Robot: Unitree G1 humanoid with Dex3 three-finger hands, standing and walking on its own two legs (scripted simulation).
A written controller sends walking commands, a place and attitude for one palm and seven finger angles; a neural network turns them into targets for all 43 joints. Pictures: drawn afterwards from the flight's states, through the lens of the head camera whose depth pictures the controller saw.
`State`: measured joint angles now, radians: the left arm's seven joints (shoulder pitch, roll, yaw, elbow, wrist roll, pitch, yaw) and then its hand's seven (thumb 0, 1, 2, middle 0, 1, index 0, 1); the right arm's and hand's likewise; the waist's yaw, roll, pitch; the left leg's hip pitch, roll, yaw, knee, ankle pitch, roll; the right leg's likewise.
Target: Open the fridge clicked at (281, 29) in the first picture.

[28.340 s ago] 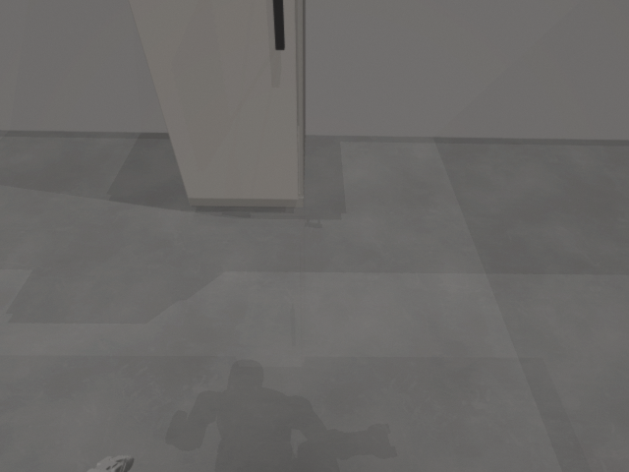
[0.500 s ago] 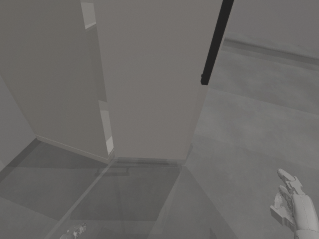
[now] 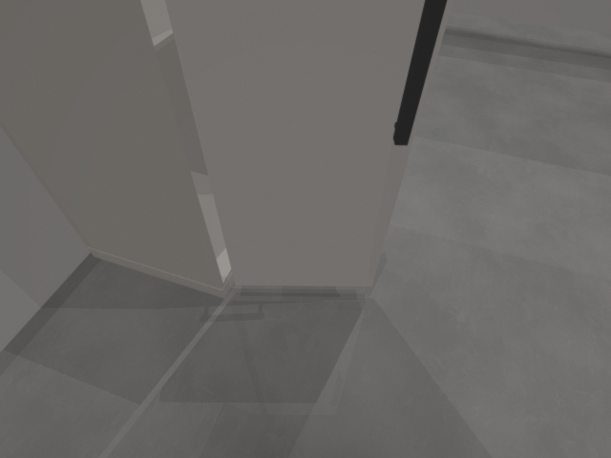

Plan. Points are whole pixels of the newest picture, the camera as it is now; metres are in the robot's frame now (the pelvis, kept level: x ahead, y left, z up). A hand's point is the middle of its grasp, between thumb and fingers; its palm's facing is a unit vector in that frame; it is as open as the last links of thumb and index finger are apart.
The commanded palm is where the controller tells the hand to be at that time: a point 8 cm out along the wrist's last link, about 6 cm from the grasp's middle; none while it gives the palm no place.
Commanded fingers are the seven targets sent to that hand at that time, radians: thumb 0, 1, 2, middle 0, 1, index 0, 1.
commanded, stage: let the arm hang, fingers relaxed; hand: right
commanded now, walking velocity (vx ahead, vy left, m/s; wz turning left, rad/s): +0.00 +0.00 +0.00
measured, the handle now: (425, 27) +0.75 -0.16 +0.22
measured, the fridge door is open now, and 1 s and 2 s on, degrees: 71 71 71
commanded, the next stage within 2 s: look to check the result in 0.48 s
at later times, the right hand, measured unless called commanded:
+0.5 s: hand out of the picture +0.01 -0.18 -0.18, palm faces -0.02 +0.98 -0.18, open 7.3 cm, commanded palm none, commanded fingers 0.00 -0.90 -0.90 0.20 0.30 0.20 0.30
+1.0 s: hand out of the picture -0.01 -0.18 -0.18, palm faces +0.00 +0.99 -0.17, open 7.4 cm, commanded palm none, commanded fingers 0.00 -0.90 -0.90 0.20 0.30 0.20 0.30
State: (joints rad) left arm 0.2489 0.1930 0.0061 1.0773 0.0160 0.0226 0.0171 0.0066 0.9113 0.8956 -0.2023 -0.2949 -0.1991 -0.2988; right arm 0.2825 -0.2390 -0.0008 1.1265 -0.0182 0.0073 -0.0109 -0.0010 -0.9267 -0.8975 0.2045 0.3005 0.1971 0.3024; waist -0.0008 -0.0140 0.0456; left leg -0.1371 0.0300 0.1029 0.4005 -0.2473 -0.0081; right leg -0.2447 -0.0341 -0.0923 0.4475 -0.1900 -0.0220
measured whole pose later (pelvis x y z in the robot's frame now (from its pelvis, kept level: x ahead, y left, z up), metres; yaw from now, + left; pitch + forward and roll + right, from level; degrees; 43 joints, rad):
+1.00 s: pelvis +0.00 -0.01 +0.00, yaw +1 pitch -1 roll +0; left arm 0.27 0.14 0.00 1.14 0.02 0.01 0.03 0.01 0.92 0.90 -0.20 -0.29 -0.20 -0.30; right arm 0.28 -0.15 0.00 1.16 -0.02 -0.01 -0.03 0.00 -0.91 -0.90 0.20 0.30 0.20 0.30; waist 0.01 0.00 0.04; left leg -0.13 0.05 0.08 0.40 -0.24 -0.03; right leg -0.22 -0.01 -0.12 0.41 -0.18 -0.04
